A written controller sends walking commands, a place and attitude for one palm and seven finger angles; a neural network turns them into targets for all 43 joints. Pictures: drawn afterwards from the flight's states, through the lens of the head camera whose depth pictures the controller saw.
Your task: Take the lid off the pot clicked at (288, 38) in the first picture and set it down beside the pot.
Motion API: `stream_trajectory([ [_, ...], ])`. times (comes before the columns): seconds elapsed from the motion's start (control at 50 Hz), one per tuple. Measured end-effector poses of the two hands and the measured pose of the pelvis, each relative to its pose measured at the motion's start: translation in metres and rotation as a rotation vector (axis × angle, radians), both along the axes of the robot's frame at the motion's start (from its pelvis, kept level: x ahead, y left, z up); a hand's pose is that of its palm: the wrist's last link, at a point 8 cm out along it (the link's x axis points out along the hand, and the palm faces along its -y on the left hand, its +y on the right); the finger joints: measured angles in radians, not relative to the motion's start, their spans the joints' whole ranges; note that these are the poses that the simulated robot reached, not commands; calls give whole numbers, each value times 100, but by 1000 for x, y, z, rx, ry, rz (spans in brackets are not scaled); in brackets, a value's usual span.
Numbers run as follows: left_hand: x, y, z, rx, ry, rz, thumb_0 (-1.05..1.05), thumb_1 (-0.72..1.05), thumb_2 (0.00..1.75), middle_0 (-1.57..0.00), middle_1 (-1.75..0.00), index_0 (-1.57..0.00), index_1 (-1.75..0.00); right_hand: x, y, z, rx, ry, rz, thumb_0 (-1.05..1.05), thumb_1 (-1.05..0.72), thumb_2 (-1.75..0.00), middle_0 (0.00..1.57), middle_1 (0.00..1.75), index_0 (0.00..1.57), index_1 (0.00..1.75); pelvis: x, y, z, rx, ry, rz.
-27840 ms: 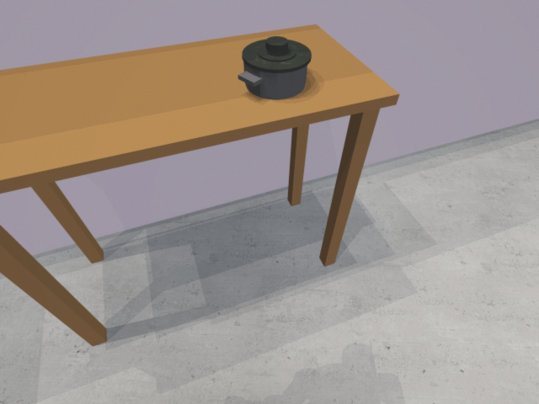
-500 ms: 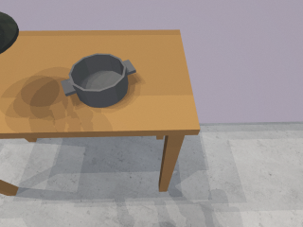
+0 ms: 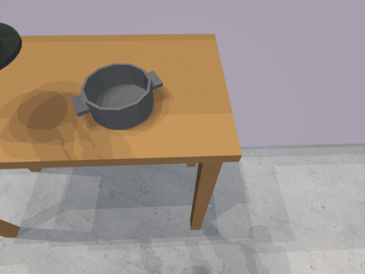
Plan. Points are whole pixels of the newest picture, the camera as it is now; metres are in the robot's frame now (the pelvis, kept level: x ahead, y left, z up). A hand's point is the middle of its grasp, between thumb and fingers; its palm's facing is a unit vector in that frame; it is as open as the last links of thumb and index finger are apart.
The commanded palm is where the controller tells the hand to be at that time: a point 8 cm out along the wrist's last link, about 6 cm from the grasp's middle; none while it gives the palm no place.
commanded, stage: lower the lid onto the table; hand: left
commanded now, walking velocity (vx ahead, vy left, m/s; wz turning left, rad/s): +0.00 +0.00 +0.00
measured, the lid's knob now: out of the picture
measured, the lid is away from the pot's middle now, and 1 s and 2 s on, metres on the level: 0.23 0.23 0.23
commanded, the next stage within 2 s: none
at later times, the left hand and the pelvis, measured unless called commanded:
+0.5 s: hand out of the picture +0.47 +0.34 +0.24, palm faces -0.30 -0.18 -0.94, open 7.9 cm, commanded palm +0.48 +0.34 +0.31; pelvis +0.00 +0.00 +0.00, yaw +0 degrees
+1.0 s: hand out of the picture +0.47 +0.34 +0.20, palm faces -0.36 -0.19 -0.91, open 7.9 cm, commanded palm +0.49 +0.34 +0.27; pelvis +0.00 +0.00 -0.01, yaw -1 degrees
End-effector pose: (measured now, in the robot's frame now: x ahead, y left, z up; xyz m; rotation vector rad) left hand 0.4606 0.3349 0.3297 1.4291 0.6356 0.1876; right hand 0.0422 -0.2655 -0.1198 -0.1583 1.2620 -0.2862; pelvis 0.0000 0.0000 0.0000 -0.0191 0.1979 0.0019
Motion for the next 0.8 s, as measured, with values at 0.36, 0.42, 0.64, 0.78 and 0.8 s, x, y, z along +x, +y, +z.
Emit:
stream_trajectory([
  [0.36,11,3,-29,-29,37,-16,3,11,98,-56,-95,-66,-98,-14,-5,2,-26,34,-29,1,-90,-89,20,30,20,30,3,1,-2,-3,15,-7],
  [0.42,12,5,-33,-31,42,-21,3,11,98,-56,-95,-66,-98,-15,-6,2,-30,39,-28,1,-90,-89,20,30,20,30,3,1,-2,-4,18,-6],
  [0.64,12,3,-48,-31,71,-39,3,11,98,-56,-95,-66,-98,-12,-4,1,-24,36,-22,1,-90,-89,20,30,20,30,3,1,-3,-7,21,-2],
  [0.78,13,1,-58,-41,89,-54,3,11,98,-56,-94,-66,-98,-10,-3,0,-27,21,-28,1,-90,-89,20,30,20,30,1,1,-4,-8,23,-5],
  [0.8,13,1,-60,-41,94,-55,3,11,98,-56,-94,-66,-98,-11,-3,0,-28,22,-28,1,-90,-89,20,30,20,30,0,1,-4,-8,23,-5],
])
